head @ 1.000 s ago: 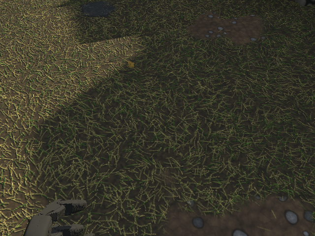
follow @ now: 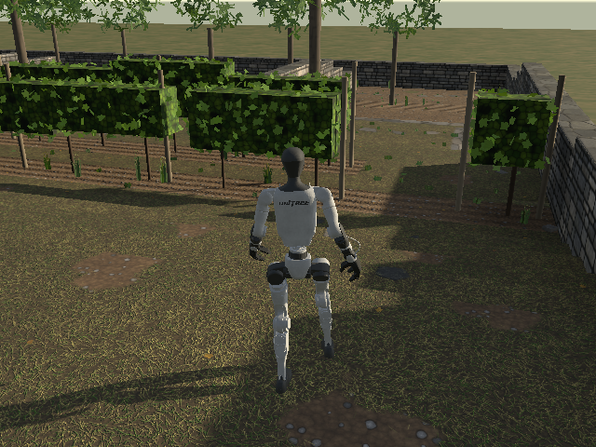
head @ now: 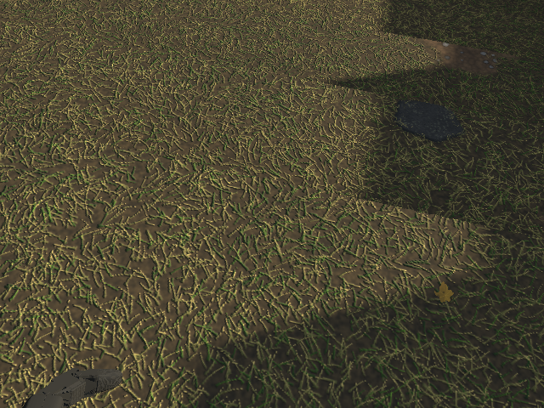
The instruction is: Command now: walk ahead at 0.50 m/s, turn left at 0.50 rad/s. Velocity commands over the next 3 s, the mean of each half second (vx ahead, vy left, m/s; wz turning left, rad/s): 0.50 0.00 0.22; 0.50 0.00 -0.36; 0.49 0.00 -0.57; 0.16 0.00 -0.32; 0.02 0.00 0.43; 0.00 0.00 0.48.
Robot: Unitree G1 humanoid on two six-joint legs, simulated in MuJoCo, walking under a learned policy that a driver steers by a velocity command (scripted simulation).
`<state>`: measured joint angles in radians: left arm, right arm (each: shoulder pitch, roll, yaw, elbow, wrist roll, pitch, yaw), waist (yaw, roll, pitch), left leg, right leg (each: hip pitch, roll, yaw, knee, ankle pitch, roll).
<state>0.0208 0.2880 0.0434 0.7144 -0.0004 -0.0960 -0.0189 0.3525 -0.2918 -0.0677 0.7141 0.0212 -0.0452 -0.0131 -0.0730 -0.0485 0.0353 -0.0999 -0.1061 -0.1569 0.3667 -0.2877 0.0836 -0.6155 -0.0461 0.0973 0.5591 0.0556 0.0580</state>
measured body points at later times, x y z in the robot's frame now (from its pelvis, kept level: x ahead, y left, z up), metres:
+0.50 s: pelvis +0.28 -0.03 +0.00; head +0.31 -0.02 +0.45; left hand +0.24 +0.25 -0.13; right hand +0.53 -0.23 -0.08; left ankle +0.43 +0.14 -0.70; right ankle +0.20 -0.14 -0.74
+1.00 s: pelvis +0.54 +0.02 +0.00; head +0.56 +0.03 +0.45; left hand +0.74 +0.22 -0.11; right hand +0.50 -0.22 -0.13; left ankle +0.46 +0.13 -0.74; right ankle +0.71 -0.15 -0.68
